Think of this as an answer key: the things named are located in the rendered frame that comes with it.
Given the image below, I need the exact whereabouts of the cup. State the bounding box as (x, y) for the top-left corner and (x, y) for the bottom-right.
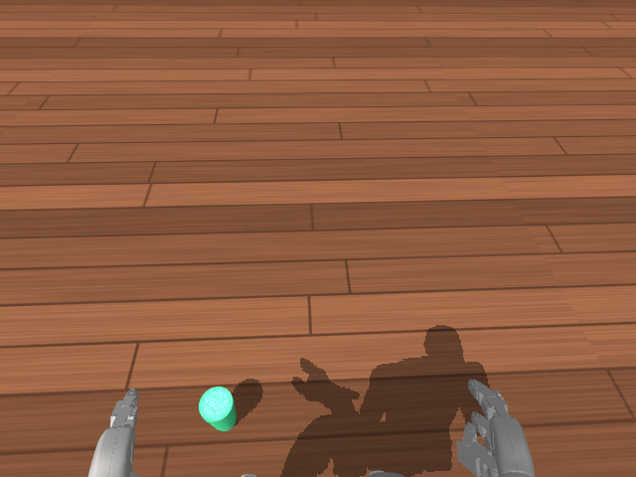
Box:
(199, 387), (237, 431)

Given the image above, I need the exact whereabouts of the left robot hand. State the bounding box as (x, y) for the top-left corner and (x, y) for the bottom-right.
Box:
(88, 389), (139, 477)

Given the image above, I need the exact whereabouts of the right robot hand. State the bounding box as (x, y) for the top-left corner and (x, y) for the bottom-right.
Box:
(456, 379), (536, 477)

